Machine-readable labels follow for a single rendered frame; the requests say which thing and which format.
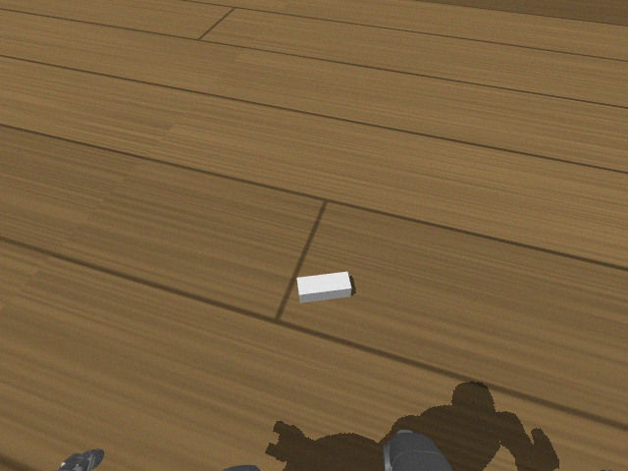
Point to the carton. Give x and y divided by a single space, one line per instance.
322 287

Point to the left robot hand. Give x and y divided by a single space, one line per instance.
82 462

